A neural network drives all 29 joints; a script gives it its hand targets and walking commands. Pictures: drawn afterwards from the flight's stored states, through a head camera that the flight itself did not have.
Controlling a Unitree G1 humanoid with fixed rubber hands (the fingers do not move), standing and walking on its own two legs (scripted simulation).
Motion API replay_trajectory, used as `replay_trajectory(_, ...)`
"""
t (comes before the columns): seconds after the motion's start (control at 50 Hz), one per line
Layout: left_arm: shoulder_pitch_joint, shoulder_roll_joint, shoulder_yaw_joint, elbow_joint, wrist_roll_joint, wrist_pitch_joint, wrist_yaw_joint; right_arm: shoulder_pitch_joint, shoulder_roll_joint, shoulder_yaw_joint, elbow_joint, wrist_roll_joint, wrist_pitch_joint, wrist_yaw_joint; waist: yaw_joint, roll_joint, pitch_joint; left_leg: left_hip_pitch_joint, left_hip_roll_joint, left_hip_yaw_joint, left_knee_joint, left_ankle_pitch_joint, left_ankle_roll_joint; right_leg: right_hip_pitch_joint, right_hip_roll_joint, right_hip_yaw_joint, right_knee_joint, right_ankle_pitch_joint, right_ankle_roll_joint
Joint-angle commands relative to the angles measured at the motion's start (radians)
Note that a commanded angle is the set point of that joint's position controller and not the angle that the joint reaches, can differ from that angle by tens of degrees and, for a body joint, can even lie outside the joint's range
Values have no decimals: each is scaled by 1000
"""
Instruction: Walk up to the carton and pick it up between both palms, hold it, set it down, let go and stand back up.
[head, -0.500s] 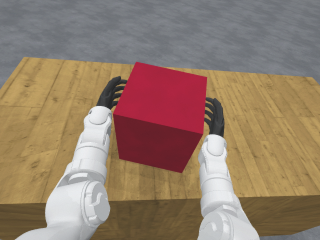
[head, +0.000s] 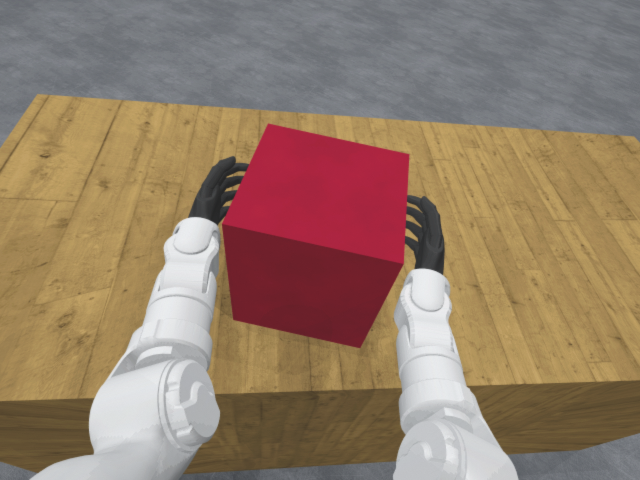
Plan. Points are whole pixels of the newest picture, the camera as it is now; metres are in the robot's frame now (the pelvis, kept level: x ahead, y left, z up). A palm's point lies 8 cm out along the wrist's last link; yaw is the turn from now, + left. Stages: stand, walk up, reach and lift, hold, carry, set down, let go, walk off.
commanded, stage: set down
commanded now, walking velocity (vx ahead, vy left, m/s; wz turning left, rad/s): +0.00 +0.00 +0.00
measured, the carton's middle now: (316, 241) +0.44 +0.00 +0.03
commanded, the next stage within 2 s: none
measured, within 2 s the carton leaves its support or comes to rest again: neither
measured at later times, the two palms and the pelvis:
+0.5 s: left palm (214, 219) +0.43 +0.14 +0.07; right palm (424, 271) +0.38 -0.14 +0.05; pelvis -0.01 +0.00 +0.00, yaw +0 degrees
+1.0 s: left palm (196, 236) +0.40 +0.16 +0.08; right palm (429, 278) +0.36 -0.14 +0.07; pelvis -0.04 +0.02 -0.01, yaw +0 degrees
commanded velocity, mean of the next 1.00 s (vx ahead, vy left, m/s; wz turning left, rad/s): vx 0.00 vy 0.00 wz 0.00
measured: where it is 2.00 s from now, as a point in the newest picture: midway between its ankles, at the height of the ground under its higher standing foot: outside the picture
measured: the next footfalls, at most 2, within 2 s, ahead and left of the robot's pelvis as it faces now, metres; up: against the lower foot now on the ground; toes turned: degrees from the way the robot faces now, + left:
none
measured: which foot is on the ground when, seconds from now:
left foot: down 0.00-1.00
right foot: down 0.00-1.00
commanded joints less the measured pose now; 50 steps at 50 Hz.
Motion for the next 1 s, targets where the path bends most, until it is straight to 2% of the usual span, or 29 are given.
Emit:
replay_trajectory(0.0,-436,-465,-180,15,22,-41,-81,-428,383,193,160,-78,-60,133,-93,140,-440,142,-8,98,40,423,-41,175,16,-69,66,409,56)
replay_trajectory(0.08,-442,-437,-186,7,19,-50,-71,-419,348,165,169,-87,-64,126,-102,155,-453,147,-5,92,36,401,-44,155,17,-73,61,383,52)
replay_trajectory(0.14,-431,-287,-167,9,-5,-57,-38,-384,202,148,192,-54,-63,103,-99,154,-455,153,-5,97,43,415,-50,150,23,-68,64,380,52)
replay_trajectory(0.2,-410,-37,-188,-14,-63,-52,35,-336,-70,127,260,49,-64,42,-103,211,-451,194,4,94,65,471,-67,79,30,-66,58,319,43)
replay_trajectory(0.22,-410,40,-192,-4,-88,-54,58,-320,-130,123,288,74,-60,14,-111,195,-416,178,8,90,68,453,-63,69,28,-62,52,305,42)
replay_trajectory(0.28,-456,113,-295,28,-197,-56,114,-385,-211,234,322,230,-61,-26,-110,205,-444,114,2,86,92,409,-67,39,37,-41,61,333,28)
replay_trajectory(0.32,-483,149,-339,71,-258,-58,134,-438,-233,270,305,288,-57,-42,-115,191,-459,34,-5,83,97,334,-57,42,35,-27,77,353,24)
replay_trajectory(0.36,-510,214,-367,130,-329,-78,158,-499,-280,312,267,339,-66,-59,-102,159,-574,-59,-19,88,121,304,-50,76,31,-4,125,463,31)
replay_trajectory(0.4,-531,233,-382,161,-367,-101,163,-538,-274,331,249,355,-73,-74,-103,127,-661,-143,-24,82,133,264,-40,116,19,14,159,519,40)
replay_trajectory(0.42,-519,244,-385,195,-373,-108,164,-531,-273,336,276,359,-74,-79,-111,123,-666,-171,-26,79,139,259,-40,131,14,21,173,552,44)
replay_trajectory(0.44,-534,261,-375,211,-378,-119,162,-538,-272,346,271,367,-74,-84,-102,108,-709,-184,-26,80,145,252,-38,148,12,24,181,561,49)
replay_trajectory(0.5,-547,285,-387,235,-391,-143,161,-524,-307,371,338,407,-65,-82,-92,143,-739,-177,-14,68,166,303,-53,128,16,21,199,562,40)
replay_trajectory(0.52,-547,292,-384,236,-378,-145,160,-511,-322,363,369,413,-63,-81,-101,167,-736,-148,-13,62,172,320,-61,114,19,17,196,552,37)
replay_trajectory(0.56,-547,290,-399,225,-379,-148,163,-501,-353,382,405,445,-66,-76,-95,203,-745,-64,-4,50,196,394,-78,45,35,4,183,511,27)
replay_trajectory(0.58,-565,298,-403,223,-389,-154,165,-516,-372,375,415,454,-67,-74,-101,208,-737,-56,-1,46,205,402,-84,23,40,-4,182,480,24)
replay_trajectory(0.6,-540,299,-410,211,-397,-155,163,-506,-380,396,402,470,-73,-69,-92,208,-730,-29,2,44,209,426,-85,7,44,-5,176,472,21)
replay_trajectory(0.62,-562,298,-425,196,-403,-160,166,-528,-401,378,414,471,-75,-67,-106,213,-721,-11,5,39,217,437,-90,-25,47,-12,171,444,21)
replay_trajectory(0.66,-548,296,-440,187,-418,-166,168,-528,-417,382,407,478,-88,-63,-112,230,-735,29,7,34,232,478,-101,-78,56,-22,163,408,16)
replay_trajectory(0.68,-541,303,-430,197,-415,-166,167,-519,-418,395,419,490,-86,-62,-97,221,-713,28,4,39,232,469,-102,-84,53,-19,158,387,17)
replay_trajectory(0.72,-507,301,-441,201,-421,-164,164,-495,-427,423,417,508,-90,-57,-89,224,-697,43,8,33,236,481,-104,-88,55,-21,157,383,14)
replay_trajectory(0.76,-497,299,-447,218,-424,-155,165,-492,-447,433,446,526,-78,-52,-80,234,-650,90,14,22,232,485,-109,-142,61,-31,138,294,9)
replay_trajectory(0.8,-482,304,-461,229,-429,-152,157,-477,-452,442,451,542,-70,-55,-88,235,-611,82,9,23,230,451,-106,-137,58,-29,128,283,4)
replay_trajectory(0.86,-431,323,-456,258,-440,-144,146,-447,-447,493,439,578,-58,-58,-71,212,-580,50,5,25,214,388,-93,-90,53,-20,129,286,4)
replay_trajectory(0.92,-411,322,-467,251,-456,-144,136,-434,-450,496,427,587,-56,-66,-77,199,-566,33,1,19,206,347,-86,-55,51,-18,133,292,2)
replay_trajectory(0.98,-411,330,-478,208,-463,-153,136,-426,-454,514,408,609,-54,-71,-74,220,-589,63,-1,16,207,330,-89,-65,54,-22,134,269,-1)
